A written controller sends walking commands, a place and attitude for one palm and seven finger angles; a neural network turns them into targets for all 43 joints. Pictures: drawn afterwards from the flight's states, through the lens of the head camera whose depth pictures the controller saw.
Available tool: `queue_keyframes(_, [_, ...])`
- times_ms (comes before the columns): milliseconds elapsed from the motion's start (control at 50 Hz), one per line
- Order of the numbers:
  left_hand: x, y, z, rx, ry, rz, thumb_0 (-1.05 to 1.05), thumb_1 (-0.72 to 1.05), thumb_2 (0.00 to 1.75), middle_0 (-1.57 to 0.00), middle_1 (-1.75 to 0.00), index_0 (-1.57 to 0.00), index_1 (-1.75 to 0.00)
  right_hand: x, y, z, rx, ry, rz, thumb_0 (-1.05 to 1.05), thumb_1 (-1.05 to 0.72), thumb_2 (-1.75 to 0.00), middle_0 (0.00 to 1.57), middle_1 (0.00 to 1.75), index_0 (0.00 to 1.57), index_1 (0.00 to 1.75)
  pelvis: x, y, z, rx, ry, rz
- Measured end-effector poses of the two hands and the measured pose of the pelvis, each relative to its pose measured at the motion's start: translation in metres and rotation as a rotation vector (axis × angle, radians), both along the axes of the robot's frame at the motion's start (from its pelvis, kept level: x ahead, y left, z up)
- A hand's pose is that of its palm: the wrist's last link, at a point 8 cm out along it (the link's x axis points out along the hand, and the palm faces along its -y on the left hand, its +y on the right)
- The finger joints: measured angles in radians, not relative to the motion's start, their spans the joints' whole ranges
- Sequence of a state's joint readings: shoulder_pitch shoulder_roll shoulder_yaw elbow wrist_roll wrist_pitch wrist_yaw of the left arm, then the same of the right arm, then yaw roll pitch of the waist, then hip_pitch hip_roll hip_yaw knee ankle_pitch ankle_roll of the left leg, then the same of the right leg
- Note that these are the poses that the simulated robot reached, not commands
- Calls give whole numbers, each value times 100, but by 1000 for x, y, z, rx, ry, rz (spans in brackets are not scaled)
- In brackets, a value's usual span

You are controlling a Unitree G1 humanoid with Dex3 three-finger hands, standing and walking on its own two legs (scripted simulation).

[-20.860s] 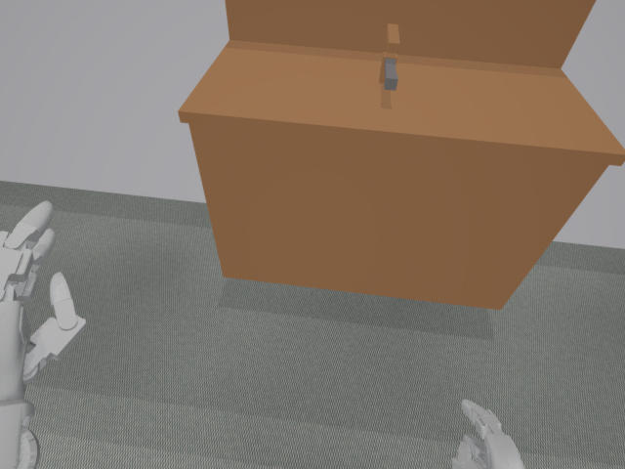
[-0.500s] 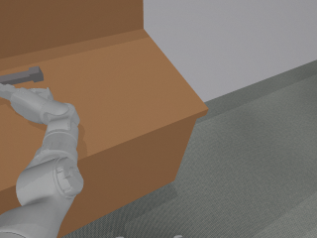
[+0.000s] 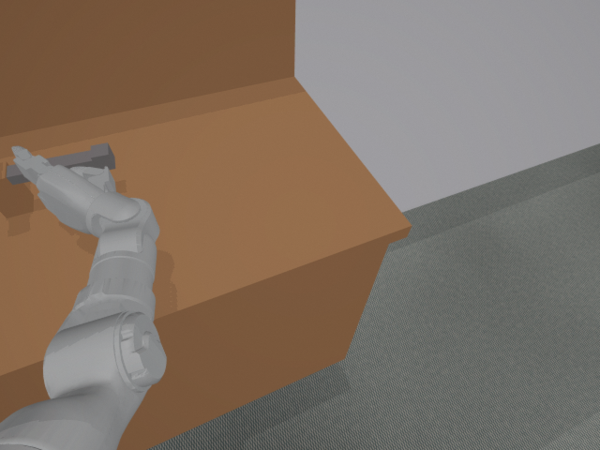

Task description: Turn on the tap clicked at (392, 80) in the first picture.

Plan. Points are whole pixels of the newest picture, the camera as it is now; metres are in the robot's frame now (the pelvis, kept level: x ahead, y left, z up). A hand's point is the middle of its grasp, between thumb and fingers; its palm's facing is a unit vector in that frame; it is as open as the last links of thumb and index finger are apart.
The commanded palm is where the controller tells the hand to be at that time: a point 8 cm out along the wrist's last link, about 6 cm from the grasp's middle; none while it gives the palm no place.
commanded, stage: lift the hand up off the lever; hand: left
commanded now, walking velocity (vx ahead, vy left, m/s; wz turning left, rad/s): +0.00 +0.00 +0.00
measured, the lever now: (103, 157) +0.52 +0.27 +0.10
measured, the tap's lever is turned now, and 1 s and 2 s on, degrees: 86 86 86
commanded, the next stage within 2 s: draw the hand back beside the body in 1.60 s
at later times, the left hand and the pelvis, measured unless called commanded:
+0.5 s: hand (98, 170) +0.46 +0.25 +0.13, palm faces +0.84 -0.54 -0.07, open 7.8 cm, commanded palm +0.40 +0.25 +0.14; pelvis +0.01 +0.00 +0.01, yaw +0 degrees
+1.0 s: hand (94, 162) +0.45 +0.24 +0.15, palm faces +0.85 -0.52 -0.10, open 7.8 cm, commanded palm +0.40 +0.25 +0.16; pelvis +0.00 -0.01 +0.01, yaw +1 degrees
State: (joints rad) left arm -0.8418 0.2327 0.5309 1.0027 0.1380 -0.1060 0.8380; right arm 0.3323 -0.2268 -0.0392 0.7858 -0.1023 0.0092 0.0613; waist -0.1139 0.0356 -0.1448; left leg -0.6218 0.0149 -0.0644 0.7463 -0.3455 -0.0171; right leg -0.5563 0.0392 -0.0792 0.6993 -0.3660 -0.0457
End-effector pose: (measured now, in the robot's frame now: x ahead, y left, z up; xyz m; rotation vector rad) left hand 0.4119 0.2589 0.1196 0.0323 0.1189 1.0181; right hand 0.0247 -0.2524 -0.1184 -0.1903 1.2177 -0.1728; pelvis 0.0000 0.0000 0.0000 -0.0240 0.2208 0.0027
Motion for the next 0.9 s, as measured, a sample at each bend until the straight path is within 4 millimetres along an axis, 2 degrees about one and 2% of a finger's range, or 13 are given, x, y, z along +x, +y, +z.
queue_keyframes(340, [-3,0,5,-26,1,-8,1,90,90,-15,-14,-15,-15,31,8,3,9,-41,10,1,-90,-90,20,30,20,30,12,5,5,2,-24,-1])
queue_keyframes(500, [-13,0,21,-3,-15,-15,1,90,90,-15,-15,-15,-15,45,10,5,20,-81,22,1,-90,-90,20,30,20,30,13,4,8,6,-55,4])
queue_keyframes(640, [-14,-6,29,-8,8,-21,1,91,90,-15,-15,-15,-15,56,8,8,14,-114,54,1,-90,-90,20,30,20,30,7,1,9,9,-64,14])
queue_keyframes(780, [-16,-14,33,-10,7,-23,1,90,90,-15,-15,-15,-15,58,3,9,12,-134,52,1,-90,-90,20,30,20,30,4,-3,10,13,-67,10])
queue_keyframes(900, [-18,-11,35,-12,14,0,1,90,90,-15,-15,-15,-15,52,-2,10,2,-134,35,1,-90,-90,20,30,20,30,2,-7,11,15,-71,6])
